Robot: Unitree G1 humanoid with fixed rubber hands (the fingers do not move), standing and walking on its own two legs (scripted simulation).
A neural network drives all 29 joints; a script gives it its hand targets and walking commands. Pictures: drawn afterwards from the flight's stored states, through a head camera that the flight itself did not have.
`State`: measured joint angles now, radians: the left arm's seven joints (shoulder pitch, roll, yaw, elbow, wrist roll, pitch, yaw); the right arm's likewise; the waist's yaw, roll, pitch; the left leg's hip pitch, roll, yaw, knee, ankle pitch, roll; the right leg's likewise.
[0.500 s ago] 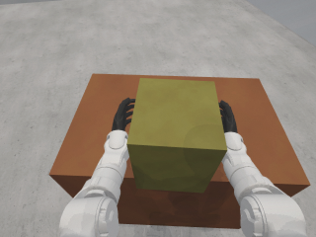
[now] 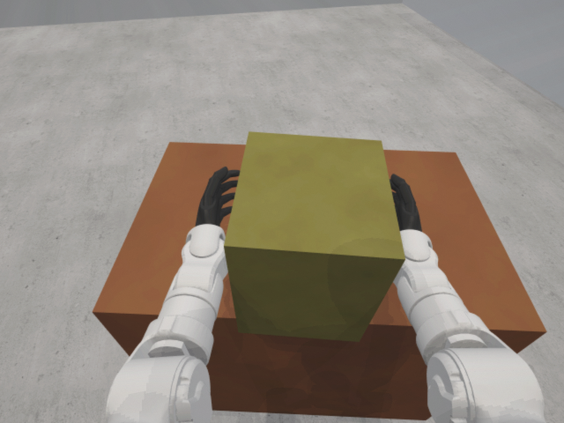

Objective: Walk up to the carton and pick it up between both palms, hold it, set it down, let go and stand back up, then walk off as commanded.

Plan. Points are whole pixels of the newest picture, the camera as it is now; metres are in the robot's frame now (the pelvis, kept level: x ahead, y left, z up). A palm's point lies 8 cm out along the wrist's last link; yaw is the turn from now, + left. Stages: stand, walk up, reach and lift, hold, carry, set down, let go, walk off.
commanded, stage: reach and lift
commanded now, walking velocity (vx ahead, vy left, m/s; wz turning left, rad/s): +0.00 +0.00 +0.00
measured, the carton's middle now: (306, 241) +0.40 +0.00 +0.05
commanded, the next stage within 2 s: hold in 1.98 s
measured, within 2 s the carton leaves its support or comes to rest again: neither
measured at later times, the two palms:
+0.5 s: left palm (193, 217) +0.36 +0.16 +0.13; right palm (408, 226) +0.37 -0.13 +0.12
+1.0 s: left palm (184, 189) +0.37 +0.16 +0.18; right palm (414, 197) +0.38 -0.13 +0.17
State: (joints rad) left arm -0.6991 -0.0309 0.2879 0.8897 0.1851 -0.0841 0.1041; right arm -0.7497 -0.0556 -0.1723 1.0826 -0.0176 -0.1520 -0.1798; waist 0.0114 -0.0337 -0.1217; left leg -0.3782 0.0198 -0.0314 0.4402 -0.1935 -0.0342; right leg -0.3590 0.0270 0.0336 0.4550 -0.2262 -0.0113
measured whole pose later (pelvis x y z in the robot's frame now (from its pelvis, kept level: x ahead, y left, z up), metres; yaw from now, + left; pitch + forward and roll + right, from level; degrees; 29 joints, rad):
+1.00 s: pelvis -0.03 +0.00 +0.00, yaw +0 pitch +5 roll +0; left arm -0.74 -0.01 0.26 0.47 0.13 0.48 0.10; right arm -0.82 -0.05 -0.16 0.81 0.10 0.28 -0.19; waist -0.01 -0.06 -0.17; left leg -0.36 0.02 -0.03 0.44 -0.16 -0.03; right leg -0.34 0.03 0.03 0.45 -0.19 -0.01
